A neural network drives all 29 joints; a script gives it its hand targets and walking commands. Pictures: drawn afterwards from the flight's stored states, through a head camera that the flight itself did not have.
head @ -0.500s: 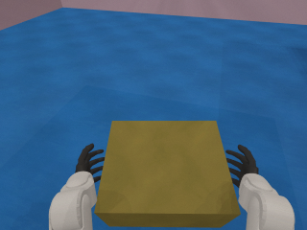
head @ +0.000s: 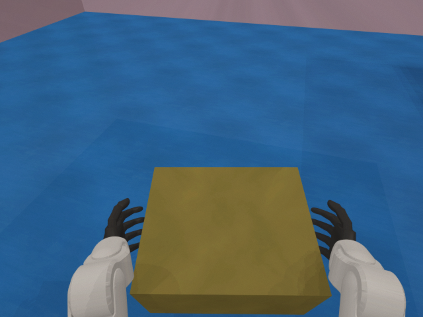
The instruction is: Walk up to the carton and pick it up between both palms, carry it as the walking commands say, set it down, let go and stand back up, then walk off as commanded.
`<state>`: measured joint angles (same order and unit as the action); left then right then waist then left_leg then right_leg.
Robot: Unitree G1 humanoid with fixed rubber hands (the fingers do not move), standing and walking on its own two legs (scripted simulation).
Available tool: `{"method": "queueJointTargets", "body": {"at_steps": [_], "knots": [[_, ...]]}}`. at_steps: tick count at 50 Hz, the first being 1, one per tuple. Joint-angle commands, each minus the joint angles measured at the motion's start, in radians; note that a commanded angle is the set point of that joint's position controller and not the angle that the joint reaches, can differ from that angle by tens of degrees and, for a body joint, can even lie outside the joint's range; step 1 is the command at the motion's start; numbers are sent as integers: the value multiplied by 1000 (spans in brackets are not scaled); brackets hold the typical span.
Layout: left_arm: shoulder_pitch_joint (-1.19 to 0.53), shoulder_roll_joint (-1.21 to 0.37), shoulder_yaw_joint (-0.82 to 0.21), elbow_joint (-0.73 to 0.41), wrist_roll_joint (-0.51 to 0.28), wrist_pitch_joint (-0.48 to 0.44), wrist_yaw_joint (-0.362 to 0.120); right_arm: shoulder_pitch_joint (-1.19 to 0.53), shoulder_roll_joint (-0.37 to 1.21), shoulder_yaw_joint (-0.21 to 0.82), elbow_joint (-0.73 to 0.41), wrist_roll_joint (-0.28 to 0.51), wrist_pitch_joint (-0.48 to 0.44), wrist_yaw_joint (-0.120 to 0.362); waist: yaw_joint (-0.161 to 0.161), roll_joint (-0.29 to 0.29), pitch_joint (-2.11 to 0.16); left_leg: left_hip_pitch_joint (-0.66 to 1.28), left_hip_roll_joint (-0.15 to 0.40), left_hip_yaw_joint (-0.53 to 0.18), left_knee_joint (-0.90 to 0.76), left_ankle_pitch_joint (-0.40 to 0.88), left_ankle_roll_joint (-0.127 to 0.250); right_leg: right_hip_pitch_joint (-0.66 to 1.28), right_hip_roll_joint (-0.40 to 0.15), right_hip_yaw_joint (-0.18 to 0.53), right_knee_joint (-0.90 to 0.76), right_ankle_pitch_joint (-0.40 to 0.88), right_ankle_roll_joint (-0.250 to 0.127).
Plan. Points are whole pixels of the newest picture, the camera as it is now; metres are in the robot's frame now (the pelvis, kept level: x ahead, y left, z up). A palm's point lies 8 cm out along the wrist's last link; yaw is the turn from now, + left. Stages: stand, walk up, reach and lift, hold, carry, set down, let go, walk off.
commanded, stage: carry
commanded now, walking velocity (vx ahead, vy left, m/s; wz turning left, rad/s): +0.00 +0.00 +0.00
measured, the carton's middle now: (226, 238) +0.28 +0.00 +0.03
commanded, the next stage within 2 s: hold in 0.40 s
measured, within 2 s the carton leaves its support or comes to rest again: neither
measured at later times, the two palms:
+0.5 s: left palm (129, 250) +0.25 +0.18 +0.04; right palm (328, 251) +0.25 -0.19 +0.04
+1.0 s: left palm (149, 242) +0.25 +0.14 +0.06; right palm (347, 232) +0.28 -0.22 +0.06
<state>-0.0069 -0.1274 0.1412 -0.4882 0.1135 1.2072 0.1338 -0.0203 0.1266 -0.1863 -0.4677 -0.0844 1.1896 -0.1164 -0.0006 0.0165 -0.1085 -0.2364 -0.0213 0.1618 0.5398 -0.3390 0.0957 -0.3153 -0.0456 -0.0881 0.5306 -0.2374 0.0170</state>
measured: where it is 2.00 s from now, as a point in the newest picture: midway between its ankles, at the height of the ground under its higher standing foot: outside the picture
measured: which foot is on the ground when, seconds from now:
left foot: down 0.00-1.00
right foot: down 0.00-1.00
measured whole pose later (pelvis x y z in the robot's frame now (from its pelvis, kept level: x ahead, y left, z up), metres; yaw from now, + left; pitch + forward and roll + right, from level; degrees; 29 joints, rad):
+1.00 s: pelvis -0.03 -0.05 +0.01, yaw +7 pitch -8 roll +1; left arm -0.35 -0.12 0.28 0.46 0.27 0.65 0.09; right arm -0.33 0.05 -0.36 0.41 -0.26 0.67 -0.02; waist -0.03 0.01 -0.04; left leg -0.05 -0.04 0.00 0.41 -0.22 0.03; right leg -0.12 0.04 0.08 0.46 -0.19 -0.01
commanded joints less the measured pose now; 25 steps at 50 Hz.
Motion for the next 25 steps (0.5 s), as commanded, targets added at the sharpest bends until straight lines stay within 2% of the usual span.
{"method": "queueJointTargets", "body": {"at_steps": [1,3,9,13,16,19,20,21,22,23,24,25], "knots": [[-514,-845,-775,-114,-403,-13,-226,-509,812,795,-117,392,1,241,-3,11,-206,42,205,-173,-125,428,-23,104,-87,68,-32,155,-53],[-512,-843,-771,-117,-405,-16,-226,-510,817,799,-120,395,0,241,-2,-13,-216,35,204,-169,-120,416,-22,119,-87,70,-37,167,-53],[-529,-839,-777,-119,-402,-25,-226,-499,805,784,-98,388,-8,247,-1,28,-213,58,208,-165,-125,475,-27,100,-84,65,-25,168,-55],[-512,-850,-773,-111,-404,-28,-230,-511,814,798,-125,393,-12,246,-2,-13,-223,54,209,-163,-121,457,-27,119,-85,66,-29,193,-57],[-515,-839,-773,-115,-399,-25,-226,-508,809,794,-111,396,-10,248,-2,21,-207,56,212,-169,-130,451,-30,100,-81,69,-28,159,-58],[-521,-848,-780,-125,-403,-30,-228,-513,807,792,-125,394,-14,249,-2,7,-221,65,215,-168,-129,458,-31,100,-79,66,-29,158,-57],[-523,-847,-782,-126,-404,-28,-227,-509,807,791,-120,394,-13,249,-2,21,-214,68,215,-167,-133,460,-33,91,-80,70,-29,160,-59],[-256,-496,-432,225,-54,-193,-205,-352,456,440,231,43,-178,245,7,-19,310,14,16,-267,-213,182,-60,164,136,164,-162,82,-63],[-305,-187,-178,576,-61,-281,-183,-378,105,230,582,25,-263,234,9,-1,269,67,27,-262,-202,215,-70,134,124,181,-152,59,-66],[-267,-215,-277,673,-84,-381,-170,-311,89,302,704,42,-370,240,17,-7,196,126,44,-234,-172,302,-77,144,113,181,-137,106,-49],[-258,-312,-375,499,-116,-469,-182,-280,177,396,537,71,-461,256,18,-7,65,217,45,-231,-127,515,-82,133,105,197,-134,225,-57],[-425,-436,-480,319,-177,-514,-191,-406,265,480,362,139,-524,276,13,26,-167,329,36,-268,-122,742,-102,180,118,188,-124,340,-67]]}}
